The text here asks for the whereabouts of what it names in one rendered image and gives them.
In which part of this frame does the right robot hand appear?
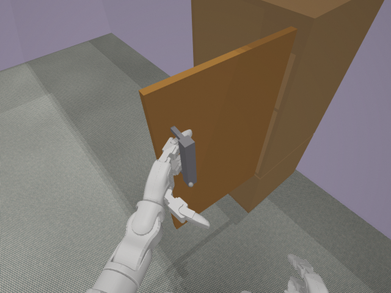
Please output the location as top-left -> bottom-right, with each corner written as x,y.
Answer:
284,254 -> 329,293

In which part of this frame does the handle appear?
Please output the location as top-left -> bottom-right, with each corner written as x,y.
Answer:
170,126 -> 197,187

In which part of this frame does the left robot forearm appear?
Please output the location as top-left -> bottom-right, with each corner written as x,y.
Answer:
86,200 -> 166,293

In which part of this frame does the cupboard door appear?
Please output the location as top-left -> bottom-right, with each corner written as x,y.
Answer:
139,26 -> 298,229

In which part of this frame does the left robot hand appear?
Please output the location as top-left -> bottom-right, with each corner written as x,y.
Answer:
143,129 -> 210,229

